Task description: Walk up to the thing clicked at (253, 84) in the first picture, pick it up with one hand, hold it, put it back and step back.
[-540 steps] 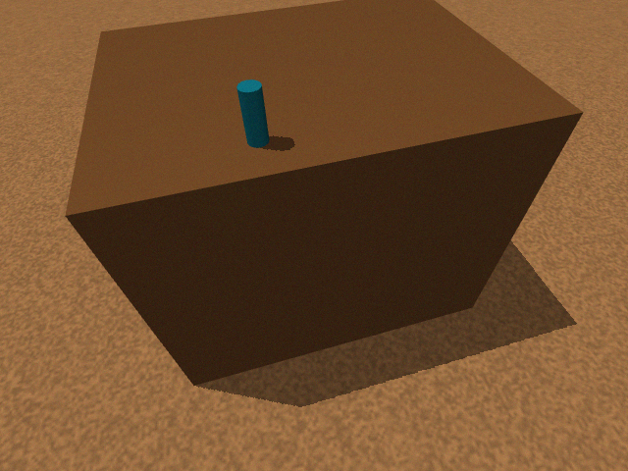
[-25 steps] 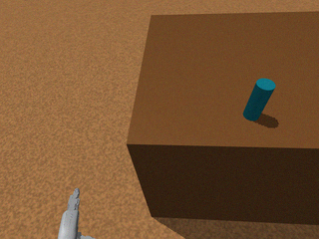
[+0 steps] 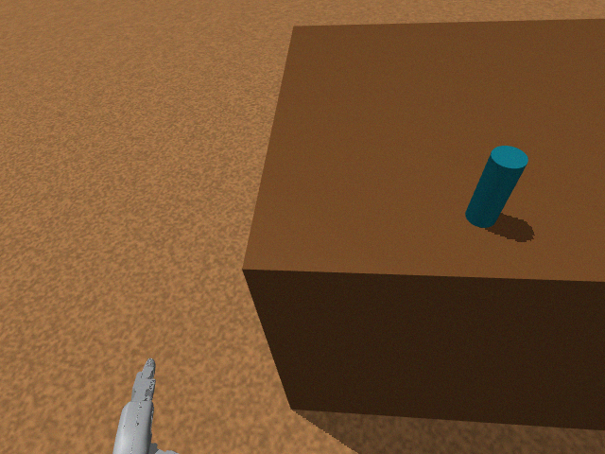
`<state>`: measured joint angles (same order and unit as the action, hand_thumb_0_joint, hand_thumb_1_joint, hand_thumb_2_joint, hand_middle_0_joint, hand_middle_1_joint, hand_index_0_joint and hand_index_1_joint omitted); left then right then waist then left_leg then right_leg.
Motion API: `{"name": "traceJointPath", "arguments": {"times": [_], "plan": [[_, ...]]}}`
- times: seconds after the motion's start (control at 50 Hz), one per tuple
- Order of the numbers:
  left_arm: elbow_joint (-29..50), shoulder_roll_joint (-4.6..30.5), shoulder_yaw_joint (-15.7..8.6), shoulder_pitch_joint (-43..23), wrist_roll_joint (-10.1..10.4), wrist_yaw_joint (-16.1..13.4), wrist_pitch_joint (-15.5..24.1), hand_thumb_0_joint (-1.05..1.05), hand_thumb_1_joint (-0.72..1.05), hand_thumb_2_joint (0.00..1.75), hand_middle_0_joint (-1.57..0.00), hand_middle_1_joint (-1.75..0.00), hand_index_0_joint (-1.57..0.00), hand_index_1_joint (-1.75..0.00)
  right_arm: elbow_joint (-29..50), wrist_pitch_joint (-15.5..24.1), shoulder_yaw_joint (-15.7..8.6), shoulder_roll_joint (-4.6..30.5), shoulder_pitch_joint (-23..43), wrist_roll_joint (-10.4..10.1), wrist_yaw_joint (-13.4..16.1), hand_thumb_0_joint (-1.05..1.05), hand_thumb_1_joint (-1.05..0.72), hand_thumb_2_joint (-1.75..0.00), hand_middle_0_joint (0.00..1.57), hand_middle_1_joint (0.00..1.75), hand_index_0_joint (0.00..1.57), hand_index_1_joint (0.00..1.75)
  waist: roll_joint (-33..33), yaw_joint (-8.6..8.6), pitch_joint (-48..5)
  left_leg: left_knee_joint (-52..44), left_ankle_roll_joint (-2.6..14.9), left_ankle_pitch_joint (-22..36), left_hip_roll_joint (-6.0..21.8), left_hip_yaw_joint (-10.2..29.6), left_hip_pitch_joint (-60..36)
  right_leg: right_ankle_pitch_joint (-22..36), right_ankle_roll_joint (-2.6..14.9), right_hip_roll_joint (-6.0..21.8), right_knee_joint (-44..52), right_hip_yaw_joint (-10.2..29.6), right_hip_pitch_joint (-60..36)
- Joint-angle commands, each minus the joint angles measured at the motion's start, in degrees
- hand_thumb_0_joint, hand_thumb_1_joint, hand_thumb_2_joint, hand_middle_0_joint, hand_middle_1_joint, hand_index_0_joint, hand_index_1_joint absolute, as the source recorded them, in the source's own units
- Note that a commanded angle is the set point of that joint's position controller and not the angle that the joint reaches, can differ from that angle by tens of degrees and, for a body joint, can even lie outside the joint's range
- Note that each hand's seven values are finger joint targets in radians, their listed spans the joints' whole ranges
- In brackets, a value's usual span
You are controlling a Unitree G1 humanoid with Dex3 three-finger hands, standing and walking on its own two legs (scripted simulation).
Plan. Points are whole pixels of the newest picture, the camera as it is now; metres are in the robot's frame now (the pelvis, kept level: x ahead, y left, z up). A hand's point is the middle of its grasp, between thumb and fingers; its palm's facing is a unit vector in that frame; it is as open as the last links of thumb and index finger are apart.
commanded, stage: go down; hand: right
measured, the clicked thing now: (493, 189) +0.45 -0.21 +0.10
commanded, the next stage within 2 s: approach in 0.18 s
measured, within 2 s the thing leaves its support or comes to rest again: neither
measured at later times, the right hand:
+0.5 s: hand out of the picture +0.37 -0.39 +0.23, palm faces +0.18 +0.98 -0.01, open 17.5 cm
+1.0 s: hand (541, 188) +0.46 -0.28 +0.09, palm faces +0.14 +0.99 +0.02, open 17.3 cm
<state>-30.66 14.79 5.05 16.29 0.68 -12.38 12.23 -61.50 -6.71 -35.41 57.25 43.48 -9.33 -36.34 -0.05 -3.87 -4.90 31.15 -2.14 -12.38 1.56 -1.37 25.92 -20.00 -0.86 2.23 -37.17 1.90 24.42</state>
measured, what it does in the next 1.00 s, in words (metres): stands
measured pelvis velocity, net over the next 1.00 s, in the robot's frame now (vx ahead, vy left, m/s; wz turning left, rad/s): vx -0.01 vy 0.00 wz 0.02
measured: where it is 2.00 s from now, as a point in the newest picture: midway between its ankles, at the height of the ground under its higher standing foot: outside the picture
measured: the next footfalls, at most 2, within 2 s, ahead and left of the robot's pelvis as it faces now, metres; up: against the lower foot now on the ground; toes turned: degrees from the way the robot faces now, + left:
none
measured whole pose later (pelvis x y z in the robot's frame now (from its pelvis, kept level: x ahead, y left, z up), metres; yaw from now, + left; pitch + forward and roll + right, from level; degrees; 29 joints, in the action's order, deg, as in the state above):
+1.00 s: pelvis -0.01 +0.00 -0.03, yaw +1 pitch +15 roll +2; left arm -27.9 14.3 2.0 14.2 -0.8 -7.0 9.5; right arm -61.8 12.6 -28.4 37.4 44.6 -8.7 -19.6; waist -0.9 -7.5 -6.0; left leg 44.3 -2.1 -16.5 0.8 -0.6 42.6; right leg -24.7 -1.2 2.9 -50.4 1.8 40.6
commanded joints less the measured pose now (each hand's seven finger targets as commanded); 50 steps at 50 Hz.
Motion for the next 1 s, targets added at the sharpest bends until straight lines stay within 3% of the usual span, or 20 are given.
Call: {"name": "traceJointPath", "arguments": {"times": [0.0, 0.14, 0.28, 0.38, 0.48, 0.6, 0.64, 0.66, 0.7, 0.74, 0.76, 0.78, 0.8, 0.82, 0.84, 0.9, 0.92, 0.94, 0.96, 0.98], "plan": [[6.5, 7.8, -2.7, -5.4, -0.4, -0.8, 3.1, 0.00, -0.55, 0.05, -0.05, -0.05, -0.05, -0.05, 13.5, 4.4, -2.9, 22.7, 20.7, -2.0, 0.0, 0.00, 0.57, -0.05, 0.05, 0.05, 0.05, 0.05, 12.5, 1.65, -13.8, -2.0, 3.72, 7.4, -2.1, -1.3, -7.4, 16.1, 0.39, -1.6, 5.8, -0.5, -4.6], [8.0, 10.6, -4.9, -6.5, -0.4, -1.7, 3.7, 0.00, -0.55, 0.06, -0.05, -0.05, -0.05, -0.05, 15.6, 6.2, -2.6, 22.8, 22.7, -2.3, -0.1, 0.00, 0.55, -0.05, 0.05, 0.05, 0.05, 0.05, 14.1, 0.40, -20.9, -0.7, 3.88, 9.6, -2.2, -1.4, -7.4, 21.7, -0.07, -1.4, 4.3, 0.0, -9.4], [5.4, 8.7, -3.6, -1.6, -0.4, -1.6, 2.9, 0.00, -0.57, 0.05, -0.06, -0.05, -0.05, -0.06, 13.4, 3.9, -2.9, 23.2, 21.1, -1.9, 0.6, 0.00, 0.53, -0.05, 0.05, 0.04, 0.05, 0.04, 11.7, 0.67, -16.0, -1.8, 3.44, 9.8, -1.8, -1.3, -8.8, 17.5, 0.61, -2.3, 5.2, -1.0, -5.1], [7.1, 7.4, -3.2, -3.4, -0.4, -0.9, 3.3, 0.00, -0.57, 0.06, -0.06, -0.05, -0.05, -0.06, 9.5, 2.7, 1.9, 15.7, 20.6, -1.4, 0.9, 0.00, 0.53, -0.05, 0.05, 0.04, 0.05, 0.04, 8.7, -0.75, -12.0, -2.0, 3.22, 8.9, -2.0, -1.3, -6.8, 15.5, 0.93, -2.1, 5.4, -1.0, -3.4], [7.0, 9.6, -5.5, -6.4, -0.4, -0.9, 4.7, 0.00, -0.56, 0.05, -0.06, -0.05, -0.05, -0.06, 8.7, 5.4, 6.8, 8.4, 22.1, -2.6, 0.6, 0.00, 0.55, -0.06, 0.04, 0.05, 0.05, 0.05, 6.7, -2.54, -10.3, -1.5, 2.97, 3.1, -2.1, -1.1, -1.7, 7.8, 1.29, -1.4, 5.8, -0.4, -3.1], [11.5, 8.3, -3.6, -3.3, -0.8, -0.1, 5.4, 0.00, -0.55, 0.04, -0.06, -0.06, -0.06, -0.06, 10.9, 11.7, 5.4, 6.6, 21.9, -4.2, 2.7, 0.00, 0.48, -0.06, 0.05, 0.04, 0.05, 0.04, 4.4, -2.61, -17.1, 0.8, 2.14, 5.2, -1.8, -0.7, -3.2, 8.9, 1.69, -2.1, 3.0, -0.8, -3.1], [9.4, 9.1, -5.2, 1.4, -1.0, 0.3, 4.7, 0.00, -0.54, 0.04, -0.06, -0.06, -0.06, -0.06, 11.6, 13.7, 2.8, 9.1, 21.9, -4.2, 4.6, 0.00, 0.47, -0.06, 0.05, 0.04, 0.05, 0.04, 5.9, -2.40, -18.5, 1.7, 2.08, 6.6, -1.6, -0.4, -3.8, 10.3, 1.58, -2.6, 1.9, -1.1, -2.0], [4.6, 6.5, -3.8, 5.5, -1.1, 0.9, 4.0, 0.00, -0.54, 0.04, -0.06, -0.06, -0.06, -0.06, 12.1, 14.5, 3.4, 8.0, 21.3, -4.1, 5.4, 0.00, 0.47, -0.06, 0.05, 0.04, 0.05, 0.04, 8.2, -1.55, -17.9, 2.5, 2.29, 7.1, -1.7, -0.5, -2.8, 11.8, 1.17, -2.7, 1.5, -1.1, -1.8], [11.4, 9.2, -6.2, -1.2, -1.3, 1.4, 4.4, 0.00, -0.54, 0.04, -0.06, -0.06, -0.06, -0.06, 15.1, 16.9, 0.6, 10.5, 24.6, -3.5, 8.1, 0.00, 0.46, -0.06, 0.05, 0.04, 0.05, 0.04, 10.6, -1.34, -21.1, 4.2, 2.69, 8.4, -1.8, -0.3, -2.0, 14.4, 0.48, -2.3, -0.5, -1.0, -1.7], [9.7, 9.8, -7.3, -2.5, -1.7, 1.9, 4.0, 0.00, -0.54, 0.04, -0.06, -0.06, -0.06, -0.06, 14.7, 18.5, 0.3, 9.8, 24.8, -2.5, 11.1, 0.00, 0.45, -0.06, 0.05, 0.04, 0.05, 0.04, 11.1, -0.96, -18.5, 5.5, 2.97, 6.1, -2.1, -0.3, 0.9, 12.7, 0.16, -2.0, -1.5, -0.7, 1.4], [2.1, 6.9, -6.2, 0.5, -2.3, 2.6, 3.4, 0.00, -0.54, 0.04, -0.06, -0.06, -0.06, -0.06, 10.7, 19.2, 2.6, 5.7, 23.2, -1.7, 12.0, 0.00, 0.46, -0.06, 0.05, 0.04, 0.05, 0.04, 13.1, -0.76, -15.6, 6.2, 3.16, 4.4, -1.9, 0.1, 3.3, 11.0, 0.01, -2.2, -2.3, -1.0, 4.4], [3.0, 5.4, -5.1, -2.7, -2.3, 3.4, 3.6, 0.00, -0.55, 0.04, -0.06, -0.06, -0.06, -0.06, 8.4, 20.4, 3.9, 2.3, 21.3, -1.3, 12.8, 0.00, 0.49, -0.04, 0.05, 0.04, 0.05, 0.04, 12.7, -0.38, -16.4, 7.5, 3.23, 3.7, -2.0, 0.1, 4.2, 11.2, 0.02, -2.0, -3.5, -0.7, 6.4], [7.0, 6.8, -6.2, -6.1, -2.4, 3.6, 4.2, 0.00, -0.55, 0.05, -0.06, -0.06, -0.06, -0.06, 12.7, 22.4, 3.7, 2.3, 24.8, -1.3, 13.5, 0.00, 0.50, -0.04, 0.05, 0.04, 0.05, 0.04, 12.4, -0.61, -22.7, 8.5, 3.17, 5.1, -2.2, 0.1, 3.4, 13.7, -0.11, -1.7, -4.9, -0.3, 5.0], [12.7, 9.8, -8.4, -9.1, -2.4, 3.4, 4.5, 0.00, -0.56, 0.05, -0.06, -0.06, -0.06, -0.06, 20.0, 24.2, 0.3, 8.5, 30.3, -0.5, 14.9, 0.00, 0.50, -0.04, 0.06, 0.04, 0.05, 0.04, 14.9, -0.11, -33.3, 9.6, 3.15, 8.4, -2.1, 0.5, -0.1, 18.4, -0.25, -1.6, -6.5, -0.4, 0.3], [14.3, 11.9, -9.6, -9.2, -2.5, 3.1, 4.0, 0.00, -0.56, 0.05, -0.06, -0.06, -0.06, -0.06, 21.5, 24.8, -1.3, 11.0, 31.8, -0.1, 16.2, 0.00, 0.48, -0.05, 0.05, 0.04, 0.05, 0.04, 16.6, 0.19, -36.3, 10.4, 3.15, 11.1, -2.2, 0.6, -1.5, 23.3, -0.50, -1.6, -7.5, -0.4, -2.4], [8.4, 3.9, -3.9, -4.5, -1.7, 5.0, 1.3, 0.00, -0.55, 0.05, -0.07, -0.07, -0.07, -0.06, 4.4, 22.4, 9.7, -11.0, 20.7, -1.0, 15.7, 0.00, 0.48, -0.05, 0.05, 0.04, 0.05, 0.04, 9.9, -2.82, -25.6, 10.8, 3.08, 10.2, -3.3, -0.5, 3.0, 26.0, -0.54, -1.0, -7.8, 0.5, 2.0], [13.2, 3.4, -3.1, -8.8, -1.4, 5.3, 1.8, 0.00, -0.56, 0.05, -0.07, -0.06, -0.06, -0.07, 3.3, 22.5, 11.8, -14.8, 20.0, -1.2, 15.3, 0.00, 0.48, -0.05, 0.05, 0.04, 0.05, 0.04, 9.0, -3.38, -29.2, 11.0, 3.00, 10.4, -3.3, -0.8, 3.9, 27.4, -0.60, -0.6, -8.1, 0.7, 0.8], [17.9, 9.9, -8.0, -10.6, -1.6, 4.6, 2.0, 0.00, -0.56, 0.05, -0.07, -0.06, -0.06, -0.06, 17.7, 24.3, 5.6, -1.8, 29.6, -0.9, 16.4, 0.00, 0.47, -0.06, 0.05, 0.04, 0.05, 0.04, 12.3, -2.61, -38.6, 11.2, 2.85, 12.5, -2.7, -0.2, 1.4, 29.0, -0.44, -0.5, -8.9, 0.3, -3.3], [23.7, 12.1, -9.3, -12.1, -1.6, 4.3, 2.2, 0.00, -0.58, 0.06, -0.07, -0.06, -0.06, -0.06, 24.0, 24.7, 5.8, 1.0, 34.4, 0.0, 17.0, 0.00, 0.47, -0.06, 0.05, 0.04, 0.05, 0.04, 13.5, -2.63, -44.6, 11.7, 2.72, 15.1, -2.7, -0.5, -1.0, 32.8, -0.63, -0.4, -9.1, 0.2, -7.4], [18.0, 11.7, -9.7, -4.6, -1.7, 4.7, 1.2, 0.00, -0.57, 0.06, -0.07, -0.06, -0.06, -0.06, 21.9, 23.8, 6.8, -1.0, 31.5, -0.1, 17.5, 0.00, 0.52, -0.06, 0.04, 0.05, 0.04, 0.05, 14.6, -1.78, -39.8, 11.6, 2.86, 13.8, -3.1, -1.1, 0.9, 34.3, -1.02, -0.3, -8.8, 0.2, -9.1]]}}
